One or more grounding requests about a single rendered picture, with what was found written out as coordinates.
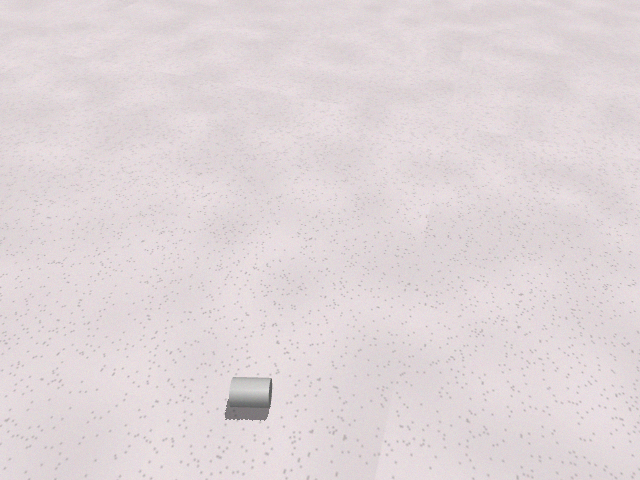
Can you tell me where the can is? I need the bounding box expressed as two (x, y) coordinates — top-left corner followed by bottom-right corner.
(229, 377), (272, 408)

